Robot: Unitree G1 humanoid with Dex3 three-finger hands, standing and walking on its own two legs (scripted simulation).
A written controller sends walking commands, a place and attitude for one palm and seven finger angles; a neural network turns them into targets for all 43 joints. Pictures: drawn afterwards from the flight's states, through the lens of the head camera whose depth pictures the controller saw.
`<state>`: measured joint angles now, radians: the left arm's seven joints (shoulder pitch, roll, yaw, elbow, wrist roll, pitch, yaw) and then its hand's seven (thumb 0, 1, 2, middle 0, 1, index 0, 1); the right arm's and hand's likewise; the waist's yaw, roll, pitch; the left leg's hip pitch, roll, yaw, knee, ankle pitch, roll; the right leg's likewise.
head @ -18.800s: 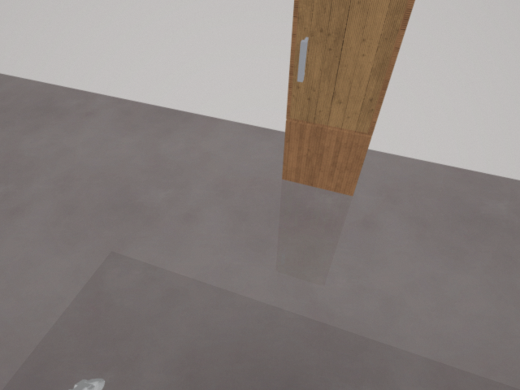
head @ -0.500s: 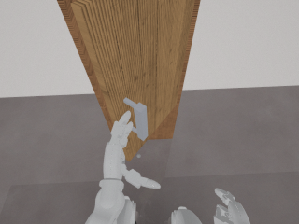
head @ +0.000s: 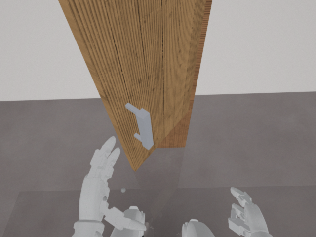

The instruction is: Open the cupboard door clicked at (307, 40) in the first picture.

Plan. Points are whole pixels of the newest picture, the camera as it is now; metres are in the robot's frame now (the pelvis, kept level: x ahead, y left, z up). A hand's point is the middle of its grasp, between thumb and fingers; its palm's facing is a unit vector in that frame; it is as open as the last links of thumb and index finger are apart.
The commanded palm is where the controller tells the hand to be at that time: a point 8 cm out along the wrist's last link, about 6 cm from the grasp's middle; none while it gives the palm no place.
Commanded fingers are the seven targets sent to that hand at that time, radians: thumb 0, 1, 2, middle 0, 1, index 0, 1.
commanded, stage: draw the hand back to the body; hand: left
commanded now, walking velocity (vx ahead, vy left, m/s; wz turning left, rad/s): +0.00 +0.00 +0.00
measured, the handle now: (139, 127) +0.37 +0.07 +0.06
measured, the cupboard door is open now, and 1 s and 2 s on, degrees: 51 51 51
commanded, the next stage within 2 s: step back with the hand held close in 1.68 s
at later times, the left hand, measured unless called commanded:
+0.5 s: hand (87, 186) +0.21 +0.14 +0.12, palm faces +0.03 -1.00 -0.05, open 16.3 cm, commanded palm +0.18 +0.20 +0.13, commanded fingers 0.00 -0.47 0.31 -0.15 -0.30 -0.15 -0.30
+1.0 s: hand (6, 162) +0.22 +0.24 +0.20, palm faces +0.26 -0.89 -0.37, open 12.7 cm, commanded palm +0.18 +0.29 +0.23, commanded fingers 0.00 0.41 0.69 -0.18 -0.30 -0.18 -0.30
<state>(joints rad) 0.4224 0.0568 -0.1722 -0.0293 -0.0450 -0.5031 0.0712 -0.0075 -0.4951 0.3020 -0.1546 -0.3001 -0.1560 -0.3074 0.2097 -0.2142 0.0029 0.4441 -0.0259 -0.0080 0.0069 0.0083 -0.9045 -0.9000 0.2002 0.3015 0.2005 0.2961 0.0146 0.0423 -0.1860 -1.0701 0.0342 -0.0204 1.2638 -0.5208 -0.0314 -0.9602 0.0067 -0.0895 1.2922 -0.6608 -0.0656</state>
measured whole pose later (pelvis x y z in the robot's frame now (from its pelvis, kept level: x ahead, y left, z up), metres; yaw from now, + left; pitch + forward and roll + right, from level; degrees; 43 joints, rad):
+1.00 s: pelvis +0.03 +0.03 +0.10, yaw -1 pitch +1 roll -1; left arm 0.56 0.31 0.12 -0.36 -0.04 -0.03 0.12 0.00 0.08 0.55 -0.18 -0.30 -0.18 -0.31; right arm 0.25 -0.23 0.07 0.51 0.02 -0.05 -0.13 0.01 -0.90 -0.90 0.20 0.30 0.20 0.30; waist 0.05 0.06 -0.07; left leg -0.35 0.01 0.02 0.66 -0.33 0.01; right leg -0.23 0.00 -0.05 0.61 -0.40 -0.01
